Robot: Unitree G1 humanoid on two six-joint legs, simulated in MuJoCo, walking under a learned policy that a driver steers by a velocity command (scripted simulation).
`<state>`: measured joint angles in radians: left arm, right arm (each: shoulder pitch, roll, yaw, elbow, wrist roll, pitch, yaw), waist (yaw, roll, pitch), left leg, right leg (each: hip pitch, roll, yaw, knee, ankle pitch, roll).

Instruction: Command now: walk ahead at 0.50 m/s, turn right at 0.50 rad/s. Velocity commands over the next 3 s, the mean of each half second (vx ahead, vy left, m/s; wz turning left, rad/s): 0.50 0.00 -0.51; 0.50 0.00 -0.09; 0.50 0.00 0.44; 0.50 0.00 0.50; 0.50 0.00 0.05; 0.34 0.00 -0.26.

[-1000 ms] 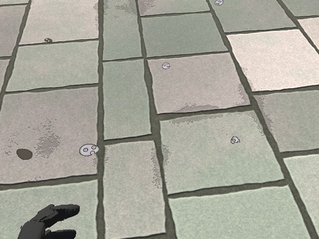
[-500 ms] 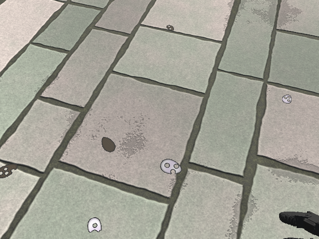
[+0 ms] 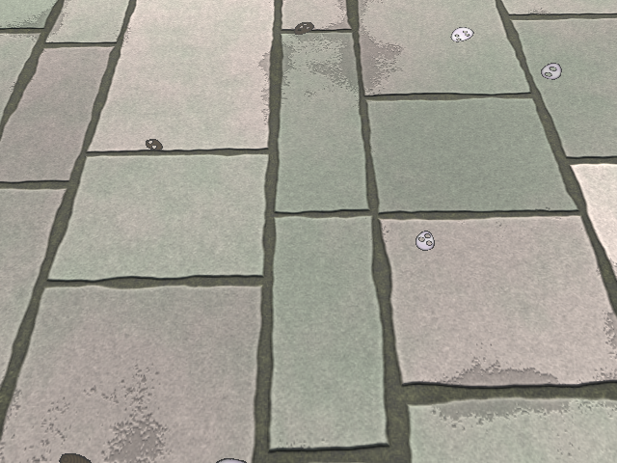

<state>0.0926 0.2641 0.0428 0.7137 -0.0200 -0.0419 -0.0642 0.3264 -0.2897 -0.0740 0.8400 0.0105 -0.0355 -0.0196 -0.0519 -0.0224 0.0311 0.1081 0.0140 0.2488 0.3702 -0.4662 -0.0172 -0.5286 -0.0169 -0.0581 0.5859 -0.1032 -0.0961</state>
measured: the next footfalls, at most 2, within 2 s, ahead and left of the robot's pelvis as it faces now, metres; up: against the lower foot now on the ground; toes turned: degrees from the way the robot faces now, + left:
left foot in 0.48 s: +0.48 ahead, +0.07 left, +0.00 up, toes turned -19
right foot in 0.98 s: +0.66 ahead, -0.26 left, +0.00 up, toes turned -18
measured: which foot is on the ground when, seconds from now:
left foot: down 0.00-0.02, up 0.04-0.46, down 0.48-1.00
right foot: down 0.00-0.50, up 0.52-0.96, down 0.98-1.00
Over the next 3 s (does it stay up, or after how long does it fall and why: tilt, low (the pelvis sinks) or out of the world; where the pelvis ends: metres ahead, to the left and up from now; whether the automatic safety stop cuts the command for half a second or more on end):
stays up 1.58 -0.04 0.01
